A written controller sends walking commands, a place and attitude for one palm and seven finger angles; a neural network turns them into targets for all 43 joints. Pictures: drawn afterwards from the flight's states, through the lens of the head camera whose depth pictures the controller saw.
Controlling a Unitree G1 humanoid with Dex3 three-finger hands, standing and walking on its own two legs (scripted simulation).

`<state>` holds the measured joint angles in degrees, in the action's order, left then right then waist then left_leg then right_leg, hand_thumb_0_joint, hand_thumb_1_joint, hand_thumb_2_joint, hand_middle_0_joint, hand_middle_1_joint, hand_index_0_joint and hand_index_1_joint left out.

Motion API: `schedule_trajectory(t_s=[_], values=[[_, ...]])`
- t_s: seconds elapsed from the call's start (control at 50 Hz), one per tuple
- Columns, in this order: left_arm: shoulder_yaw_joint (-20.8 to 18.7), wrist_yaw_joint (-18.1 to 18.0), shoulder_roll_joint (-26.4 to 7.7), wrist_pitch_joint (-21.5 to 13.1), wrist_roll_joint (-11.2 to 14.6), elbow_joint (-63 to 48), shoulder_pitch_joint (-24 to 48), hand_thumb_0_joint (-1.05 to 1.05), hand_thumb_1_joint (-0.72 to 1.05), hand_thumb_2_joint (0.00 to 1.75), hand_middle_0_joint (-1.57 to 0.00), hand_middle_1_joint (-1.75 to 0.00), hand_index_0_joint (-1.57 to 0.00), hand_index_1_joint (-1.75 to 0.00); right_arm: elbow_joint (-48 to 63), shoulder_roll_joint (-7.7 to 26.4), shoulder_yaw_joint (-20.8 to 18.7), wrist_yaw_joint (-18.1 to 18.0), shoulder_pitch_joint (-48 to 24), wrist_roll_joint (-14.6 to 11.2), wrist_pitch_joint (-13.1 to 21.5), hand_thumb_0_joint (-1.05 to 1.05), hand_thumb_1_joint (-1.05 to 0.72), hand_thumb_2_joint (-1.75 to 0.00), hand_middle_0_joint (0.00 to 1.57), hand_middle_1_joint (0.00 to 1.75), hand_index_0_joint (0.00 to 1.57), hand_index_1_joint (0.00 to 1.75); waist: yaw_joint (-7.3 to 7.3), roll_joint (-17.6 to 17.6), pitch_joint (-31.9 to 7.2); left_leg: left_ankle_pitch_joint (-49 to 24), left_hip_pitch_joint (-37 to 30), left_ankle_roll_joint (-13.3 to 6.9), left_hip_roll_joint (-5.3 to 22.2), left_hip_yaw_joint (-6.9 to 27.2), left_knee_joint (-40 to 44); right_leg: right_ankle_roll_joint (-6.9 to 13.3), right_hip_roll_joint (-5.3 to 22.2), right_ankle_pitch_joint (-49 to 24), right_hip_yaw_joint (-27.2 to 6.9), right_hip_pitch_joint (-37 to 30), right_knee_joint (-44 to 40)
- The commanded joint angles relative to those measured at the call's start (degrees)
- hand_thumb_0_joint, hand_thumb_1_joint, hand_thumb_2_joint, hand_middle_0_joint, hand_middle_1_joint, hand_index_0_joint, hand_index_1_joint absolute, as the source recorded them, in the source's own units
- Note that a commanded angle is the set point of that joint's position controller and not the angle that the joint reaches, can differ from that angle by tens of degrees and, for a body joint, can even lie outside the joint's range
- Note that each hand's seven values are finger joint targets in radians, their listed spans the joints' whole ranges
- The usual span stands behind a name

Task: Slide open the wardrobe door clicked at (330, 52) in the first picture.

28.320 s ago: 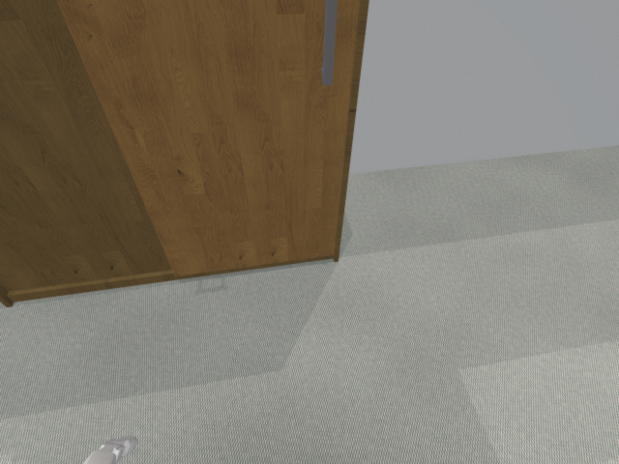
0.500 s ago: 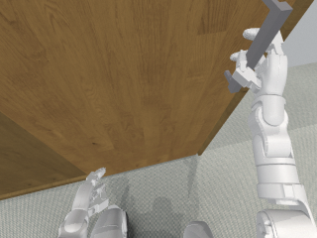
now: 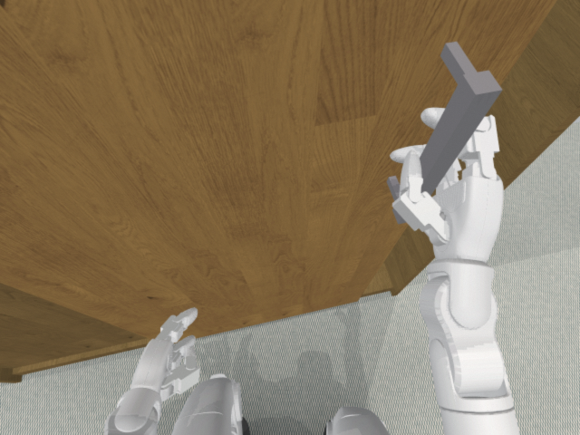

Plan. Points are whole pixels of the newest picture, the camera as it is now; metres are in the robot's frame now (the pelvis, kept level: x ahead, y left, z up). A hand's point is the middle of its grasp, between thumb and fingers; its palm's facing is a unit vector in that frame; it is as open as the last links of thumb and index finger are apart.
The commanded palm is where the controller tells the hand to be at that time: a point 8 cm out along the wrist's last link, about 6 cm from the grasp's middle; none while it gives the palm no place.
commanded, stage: step sideways, sliding the door along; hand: right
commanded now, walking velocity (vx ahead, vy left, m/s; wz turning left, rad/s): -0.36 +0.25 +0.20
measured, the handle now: (424, 151) +0.37 -0.18 +0.15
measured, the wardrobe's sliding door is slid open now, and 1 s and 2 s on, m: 0.13 0.35 0.49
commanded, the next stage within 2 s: none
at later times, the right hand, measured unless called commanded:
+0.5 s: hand (276, 224) +0.31 -0.02 +0.14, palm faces +0.13 +0.99 -0.01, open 6.3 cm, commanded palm +0.28 -0.02 +0.14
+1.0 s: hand (191, 238) +0.30 +0.06 +0.15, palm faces +0.09 +0.99 -0.08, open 6.2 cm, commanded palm +0.27 +0.08 +0.13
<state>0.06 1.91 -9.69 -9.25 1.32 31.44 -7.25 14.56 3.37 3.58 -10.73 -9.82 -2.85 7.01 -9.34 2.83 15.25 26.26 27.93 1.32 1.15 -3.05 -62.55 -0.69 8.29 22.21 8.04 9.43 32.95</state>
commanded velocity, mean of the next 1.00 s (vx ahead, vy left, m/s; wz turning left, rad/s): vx -0.20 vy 0.29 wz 0.06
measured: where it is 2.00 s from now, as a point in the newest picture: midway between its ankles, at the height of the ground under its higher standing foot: outside the picture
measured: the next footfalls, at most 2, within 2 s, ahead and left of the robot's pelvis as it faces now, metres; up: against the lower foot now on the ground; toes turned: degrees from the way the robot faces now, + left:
left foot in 0.24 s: +0.13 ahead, +0.14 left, +0.00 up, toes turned +7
right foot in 0.58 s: -0.02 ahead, -0.03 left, +0.00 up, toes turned -2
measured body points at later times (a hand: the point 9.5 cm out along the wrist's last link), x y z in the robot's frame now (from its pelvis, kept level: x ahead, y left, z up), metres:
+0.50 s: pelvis -0.02 +0.09 +0.00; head +0.08 +0.10 +0.43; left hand +0.21 +0.31 -0.10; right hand +0.30 -0.07 +0.14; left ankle +0.09 +0.14 -0.74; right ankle -0.05 -0.03 -0.70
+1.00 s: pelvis -0.08 +0.19 +0.00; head +0.00 +0.19 +0.44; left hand +0.06 +0.41 -0.11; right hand +0.29 +0.01 +0.15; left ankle -0.07 +0.33 -0.73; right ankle -0.06 -0.03 -0.74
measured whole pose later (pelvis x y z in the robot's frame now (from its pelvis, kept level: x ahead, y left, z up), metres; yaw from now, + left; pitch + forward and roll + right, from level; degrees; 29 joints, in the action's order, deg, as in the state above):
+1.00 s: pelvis -0.08 +0.19 +0.00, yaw +11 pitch -2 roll +3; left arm 0.1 -0.3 -7.7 -5.3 1.6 34.2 -9.9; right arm 3.2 13.3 -6.1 -8.6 -15.1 -4.6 4.5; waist -5.5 2.0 11.3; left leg 12.0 15.6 2.8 -0.2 -4.5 -30.1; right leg -9.6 17.8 14.9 7.5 9.2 28.2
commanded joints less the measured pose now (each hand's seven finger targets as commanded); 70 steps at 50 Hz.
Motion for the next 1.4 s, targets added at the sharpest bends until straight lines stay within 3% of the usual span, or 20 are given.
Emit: schedule_trajectory(t_s=[0.0,0.18,0.22,0.26,0.3,0.38,0.5,0.52,0.56,0.58,0.68,0.92,0.96,1.02,1.04,1.12,1.22,1.26,1.28,1.38], values=[[-2.5,-0.1,-7.8,-2.4,-0.7,-8.4,0.4,0.00,0.90,0.90,-0.20,-0.30,-0.20,-0.30,21.0,-1.8,14.9,7.5,-21.9,1.7,7.3,0.00,-0.90,-0.90,0.45,1.40,0.45,1.40,10.15,12.4,-31.9,-3.9,9.1,0.3,-1.5,-4.2,8.7,4.0,11.5,-78.6,-3.4,-34.2,-1.8],[0.2,-1.2,-5.1,-1.7,-0.3,-9.7,6.1,0.00,0.90,0.90,-0.20,-0.30,-0.20,-0.30,24.0,1.0,12.3,7.8,-14.5,1.0,5.3,0.00,-0.90,-0.90,0.45,1.40,0.45,1.40,9.65,6.2,-27.7,-23.2,-12.2,0.0,-0.9,-3.0,29.8,3.3,13.9,-60.8,-0.8,-16.9,7.4],[0.4,-1.8,-4.4,-1.3,0.3,-10.0,7.8,0.00,0.90,0.90,-0.20,-0.30,-0.20,-0.30,25.4,2.8,11.2,7.9,-12.8,1.5,5.7,0.00,-0.90,-0.90,0.45,1.40,0.45,1.40,8.98,-4.6,-27.7,-47.7,-21.3,-1.5,4.9,2.2,32.7,1.7,8.1,-31.7,-0.7,-4.8,17.6],[-0.5,-2.8,-3.9,-1.6,-0.1,-9.4,6.2,0.00,0.90,0.90,-0.20,-0.30,-0.20,-0.30,20.7,4.3,8.4,6.7,-2.2,1.5,4.1,0.00,-0.90,-0.90,0.45,1.40,0.45,1.40,6.22,-20.8,-30.1,-88.1,-24.6,-8.7,17.5,23.2,36.7,-1.5,-8.8,22.3,-5.7,9.8,33.8],[-1.0,-2.3,-4.2,-1.7,0.0,-8.8,6.8,0.00,0.90,0.90,-0.20,-0.30,-0.20,-0.30,26.7,2.8,11.4,6.9,-5.2,0.9,6.4,0.00,-0.90,-0.90,0.45,1.40,0.45,1.40,6.76,-20.6,-30.6,-72.8,-25.9,-3.7,17.1,23.1,38.9,-0.9,-7.9,19.2,-12.1,12.2,35.3],[0.1,-0.8,-3.3,0.4,0.1,-6.4,7.4,0.00,0.90,0.90,-0.20,-0.30,-0.20,-0.30,28.8,1.0,12.0,5.7,-9.2,1.7,10.1,0.00,-0.90,-0.90,0.45,1.40,0.45,1.40,9.07,-11.7,-37.2,-66.7,-36.6,-9.1,13.9,16.3,37.7,-2.4,-8.3,13.0,-9.0,12.3,22.5],[-1.2,-1.8,-4.6,2.9,-0.3,-6.8,4.7,0.00,0.90,0.90,-0.20,-0.30,-0.20,-0.30,23.9,5.0,8.4,5.9,-11.7,2.2,11.2,0.00,-0.90,-0.90,0.45,1.40,0.45,1.40,10.56,-8.9,-39.5,-47.2,-25.1,-7.0,11.2,12.6,38.8,-0.6,-6.8,0.3,-3.3,-3.8,-1.0],[-1.7,-2.1,-5.2,3.1,-0.5,-6.8,3.8,0.00,0.90,0.90,-0.20,-0.30,-0.20,-0.30,22.9,6.7,7.2,6.1,-12.9,1.9,11.3,0.00,-0.90,-0.90,0.45,1.40,0.45,1.40,11.54,-5.7,-38.9,-38.4,-17.1,-5.5,9.4,10.7,35.9,0.5,-3.3,-7.5,-4.6,-11.4,-6.6],[-3.5,-2.9,-9.1,2.9,-1.2,-9.1,6.2,0.00,0.90,0.90,-0.20,-0.30,-0.20,-0.30,21.9,9.1,4.6,6.9,-16.3,0.9,11.7,0.00,-0.90,-0.90,0.45,1.40,0.45,1.40,10.88,15.8,-32.2,1.3,6.2,0.4,-0.7,4.4,11.2,12.6,26.7,-36.4,-36.2,-17.3,-17.0],[-2.8,-3.6,-8.1,2.1,-2.7,-8.5,7.7,0.00,0.90,0.90,-0.20,-0.30,-0.20,-0.30,17.8,9.2,2.5,6.8,-16.8,2.1,11.1,0.00,-0.90,-0.90,0.45,1.40,0.45,1.40,9.45,7.3,-30.4,0.7,5.5,-0.8,-1.7,11.9,-3.6,16.2,30.7,-44.8,-36.2,-12.0,-14.9],[-4.1,-3.2,-10.3,3.3,-1.4,-4.5,5.0,0.00,0.90,0.90,-0.20,-0.30,-0.20,-0.30,11.0,6.2,3.1,7.4,-19.9,1.3,4.6,0.00,-0.90,-0.90,0.45,1.40,0.45,1.40,9.35,8.1,-24.2,-5.4,13.7,2.1,-1.2,5.7,-11.1,6.2,17.1,-48.5,-7.5,-15.4,-9.3],[-4.0,-2.5,-8.3,1.0,0.1,-4.9,3.1,0.00,0.90,0.90,-0.20,-0.30,-0.20,-0.30,7.1,7.0,2.7,7.3,-24.1,0.0,4.5,0.00,-0.90,-0.90,0.45,1.40,0.45,1.40,11.45,21.5,-27.2,-11.0,-9.6,1.3,-3.5,-3.7,32.9,1.5,12.5,-55.1,-1.3,-17.7,-4.7],[-3.6,-2.6,-7.8,0.6,1.2,-4.7,3.8,0.00,0.90,0.90,-0.20,-0.30,-0.20,-0.30,7.4,6.8,3.8,6.9,-25.6,0.1,4.7,0.00,-0.90,-0.90,0.45,1.40,0.45,1.40,10.37,14.4,-29.5,-24.8,-19.9,0.7,-2.0,-2.7,43.1,1.9,9.0,-40.2,-1.4,-12.7,0.8],[-1.4,-4.5,-3.9,0.4,1.4,-5.8,8.7,0.00,0.90,0.90,-0.20,-0.30,-0.20,-0.30,6.3,11.8,1.9,5.1,-26.7,1.3,3.1,0.00,-0.90,-0.90,0.45,1.40,0.45,1.40,7.14,-15.0,-33.2,-64.5,-29.0,-6.0,17.8,11.7,39.8,5.9,-5.7,18.2,-4.7,11.4,25.8],[-2.6,-5.1,-5.4,0.9,1.1,-4.5,4.6,0.00,0.90,0.90,-0.20,-0.30,-0.20,-0.30,5.4,10.9,0.8,5.2,-24.4,0.4,2.7,0.00,-0.90,-0.90,0.45,1.40,0.45,1.40,6.53,-22.3,-36.1,-58.6,-29.0,-3.6,16.7,11.4,39.8,0.1,-6.9,17.2,-8.8,10.6,31.8],[-1.7,-6.5,-6.5,2.8,0.9,-2.1,7.6,0.00,0.90,0.90,-0.20,-0.30,-0.20,-0.30,5.6,5.8,3.0,3.8,-34.1,-0.9,4.2,0.00,-0.90,-0.90,0.45,1.40,0.45,1.40,9.10,-18.2,-35.3,-60.2,-37.1,-10.2,14.9,6.9,36.1,-1.3,-6.9,11.1,-7.4,16.0,26.4],[-2.7,-6.5,-7.8,5.1,0.8,-2.5,6.3,0.00,0.90,0.90,-0.20,-0.30,-0.20,-0.30,3.3,3.1,7.2,4.6,-40.0,-0.5,5.0,0.00,-0.90,-0.90,0.45,1.40,0.45,1.40,9.98,-9.2,-36.3,-52.0,-28.8,-8.6,12.4,5.1,29.9,-0.3,-3.9,-8.4,-3.6,-0.7,-7.5],[-4.7,-6.0,-11.6,4.7,0.6,-4.6,5.2,0.00,0.90,0.90,-0.20,-0.30,-0.20,-0.30,4.3,1.6,9.8,5.7,-43.3,-1.6,5.6,0.00,-0.90,-0.90,0.45,1.40,0.45,1.40,10.74,10.4,-36.7,-11.8,1.7,-1.3,4.0,0.9,17.0,6.8,19.0,-53.8,-26.2,-26.3,-10.6],[-4.2,-4.8,-10.5,4.4,0.7,-4.8,4.5,0.00,0.90,0.90,-0.20,-0.30,-0.20,-0.30,1.4,-0.9,11.5,6.7,-43.1,-1.1,5.3,0.00,-0.90,-0.90,0.45,1.40,0.45,1.40,9.91,9.5,-38.3,5.8,7.1,-1.0,2.0,5.8,7.1,12.9,26.9,-72.4,-33.1,-29.6,-7.1],[-4.9,-1.7,-11.8,4.1,0.6,-3.1,3.9,0.00,0.90,0.90,-0.20,-0.30,-0.20,-0.30,-1.2,-0.7,10.9,8.4,-50.3,0.0,3.3,0.00,-0.90,-0.90,0.45,1.40,0.45,1.40,11.01,8.1,-33.6,-3.4,15.7,-0.3,1.2,4.8,-7.3,6.9,17.1,-61.4,-12.8,-28.1,-4.3]])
